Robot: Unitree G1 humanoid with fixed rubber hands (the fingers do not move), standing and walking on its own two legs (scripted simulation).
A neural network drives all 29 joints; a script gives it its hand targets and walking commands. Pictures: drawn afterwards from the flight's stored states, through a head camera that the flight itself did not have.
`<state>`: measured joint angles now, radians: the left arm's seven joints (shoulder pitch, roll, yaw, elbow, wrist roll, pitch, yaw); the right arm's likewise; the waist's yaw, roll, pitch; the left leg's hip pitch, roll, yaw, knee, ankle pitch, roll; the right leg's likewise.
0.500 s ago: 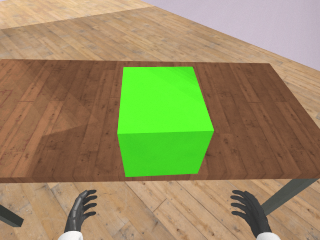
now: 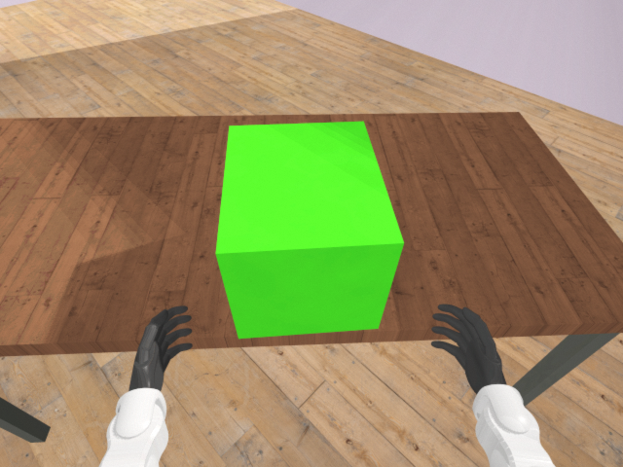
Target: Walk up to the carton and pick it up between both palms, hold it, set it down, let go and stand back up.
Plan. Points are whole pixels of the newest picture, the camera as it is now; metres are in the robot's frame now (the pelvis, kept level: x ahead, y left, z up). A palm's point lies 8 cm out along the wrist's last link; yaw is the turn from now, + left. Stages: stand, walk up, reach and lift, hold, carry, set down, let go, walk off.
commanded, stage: reach and lift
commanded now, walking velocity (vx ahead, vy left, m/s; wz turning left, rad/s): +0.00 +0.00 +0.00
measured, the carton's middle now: (303, 226) +0.48 +0.05 +0.00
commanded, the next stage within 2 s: none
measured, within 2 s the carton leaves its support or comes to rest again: neither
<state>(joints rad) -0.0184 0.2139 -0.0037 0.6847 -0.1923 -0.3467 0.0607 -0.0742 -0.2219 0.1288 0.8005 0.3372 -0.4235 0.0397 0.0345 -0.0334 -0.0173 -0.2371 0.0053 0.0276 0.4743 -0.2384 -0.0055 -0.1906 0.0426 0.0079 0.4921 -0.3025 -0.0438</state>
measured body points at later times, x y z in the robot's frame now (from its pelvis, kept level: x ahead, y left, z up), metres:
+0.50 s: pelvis -0.01 +0.00 +0.00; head +0.01 +0.01 +0.45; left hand +0.33 +0.24 +0.03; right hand +0.35 -0.19 +0.04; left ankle +0.01 +0.12 -0.74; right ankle -0.03 -0.09 -0.74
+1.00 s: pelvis -0.01 +0.00 +0.00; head +0.02 +0.01 +0.45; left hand +0.38 +0.25 +0.09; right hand +0.42 -0.17 +0.09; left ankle +0.01 +0.12 -0.74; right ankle -0.03 -0.09 -0.74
